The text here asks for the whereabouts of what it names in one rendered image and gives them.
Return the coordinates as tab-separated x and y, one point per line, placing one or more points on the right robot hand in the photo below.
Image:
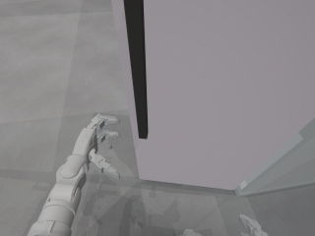
253	227

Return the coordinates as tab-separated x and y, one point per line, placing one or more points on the fridge door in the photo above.
229	82

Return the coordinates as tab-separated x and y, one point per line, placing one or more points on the left robot forearm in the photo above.
61	206

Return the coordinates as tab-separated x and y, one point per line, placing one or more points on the left robot hand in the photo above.
89	139

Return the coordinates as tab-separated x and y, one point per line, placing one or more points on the robot right shin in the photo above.
188	230

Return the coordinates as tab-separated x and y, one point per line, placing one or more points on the handle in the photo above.
135	25

